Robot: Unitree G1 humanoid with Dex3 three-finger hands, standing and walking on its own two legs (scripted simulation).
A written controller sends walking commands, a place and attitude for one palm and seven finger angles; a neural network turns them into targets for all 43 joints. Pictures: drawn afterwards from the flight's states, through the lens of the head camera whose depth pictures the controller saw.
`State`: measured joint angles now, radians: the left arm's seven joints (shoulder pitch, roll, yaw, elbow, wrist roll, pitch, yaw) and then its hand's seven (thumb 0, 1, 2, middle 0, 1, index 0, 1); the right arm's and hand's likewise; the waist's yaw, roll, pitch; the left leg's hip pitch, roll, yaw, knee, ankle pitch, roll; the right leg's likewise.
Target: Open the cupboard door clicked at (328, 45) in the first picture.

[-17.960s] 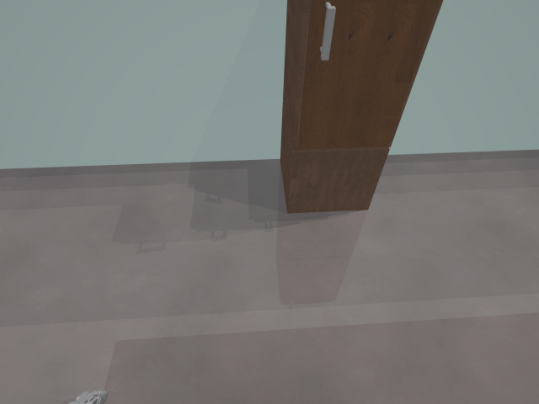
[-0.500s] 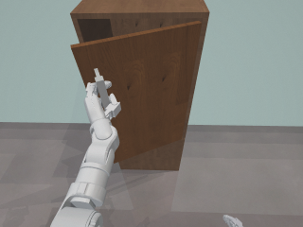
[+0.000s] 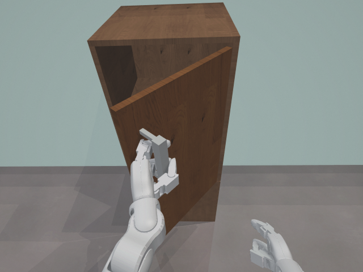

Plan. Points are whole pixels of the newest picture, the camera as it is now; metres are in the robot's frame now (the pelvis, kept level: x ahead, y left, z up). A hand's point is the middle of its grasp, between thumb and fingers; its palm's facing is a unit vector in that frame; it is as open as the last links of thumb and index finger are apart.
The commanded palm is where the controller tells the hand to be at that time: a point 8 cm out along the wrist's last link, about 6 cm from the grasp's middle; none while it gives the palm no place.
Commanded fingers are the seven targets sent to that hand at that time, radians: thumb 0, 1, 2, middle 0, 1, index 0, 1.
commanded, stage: open thumb and fingers to let go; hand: left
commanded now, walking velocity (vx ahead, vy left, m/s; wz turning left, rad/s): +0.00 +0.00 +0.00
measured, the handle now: (155, 158) +0.33 +0.07 +0.12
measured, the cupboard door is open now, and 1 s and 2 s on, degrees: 49 44 46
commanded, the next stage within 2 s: slide the hand sideways off the handle in 0.86 s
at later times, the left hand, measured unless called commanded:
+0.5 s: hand (165, 167) +0.30 +0.05 +0.12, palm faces +0.34 -0.94 -0.04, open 11.6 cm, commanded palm +0.26 +0.08 +0.12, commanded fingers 0.00 -0.50 0.30 -0.28 -1.10 -0.28 -1.10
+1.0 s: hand (165, 165) +0.31 +0.05 +0.12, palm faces +0.28 -0.96 -0.03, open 15.0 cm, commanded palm +0.26 +0.09 +0.12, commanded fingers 0.00 -0.50 0.30 -0.15 -0.30 -0.15 -0.30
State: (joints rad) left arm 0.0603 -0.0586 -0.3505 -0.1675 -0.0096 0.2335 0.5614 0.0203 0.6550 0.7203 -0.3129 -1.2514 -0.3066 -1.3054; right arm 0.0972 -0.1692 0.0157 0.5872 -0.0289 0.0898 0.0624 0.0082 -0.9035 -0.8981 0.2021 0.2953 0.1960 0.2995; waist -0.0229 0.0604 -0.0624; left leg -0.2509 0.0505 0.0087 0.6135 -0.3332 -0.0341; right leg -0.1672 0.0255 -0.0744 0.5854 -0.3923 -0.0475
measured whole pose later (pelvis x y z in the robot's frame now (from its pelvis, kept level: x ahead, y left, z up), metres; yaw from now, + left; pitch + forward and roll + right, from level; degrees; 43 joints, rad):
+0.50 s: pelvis -0.03 +0.00 +0.00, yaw +2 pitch -1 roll +0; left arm -0.17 -0.13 -0.27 0.08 0.04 0.17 0.64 0.00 -0.13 0.46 -0.33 -1.24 -0.32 -1.24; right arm 0.16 -0.18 0.01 0.68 -0.03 0.09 0.02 0.01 -0.90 -0.90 0.20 0.30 0.20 0.30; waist 0.01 0.05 -0.02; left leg -0.32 0.03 -0.02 0.63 -0.29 -0.03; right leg -0.23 0.00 -0.10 0.63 -0.38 -0.05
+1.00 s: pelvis -0.03 +0.01 +0.00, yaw +1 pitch -1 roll +0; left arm -0.22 -0.14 -0.29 0.16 0.03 0.14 0.62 -0.02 -0.50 0.30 -0.36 -0.55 -0.34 -0.59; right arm 0.11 -0.16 0.02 0.66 -0.04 0.10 0.02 0.01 -0.90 -0.90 0.20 0.30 0.20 0.30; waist 0.02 0.03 -0.02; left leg -0.30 0.02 0.00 0.60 -0.28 -0.01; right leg -0.21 0.00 -0.09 0.59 -0.36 -0.03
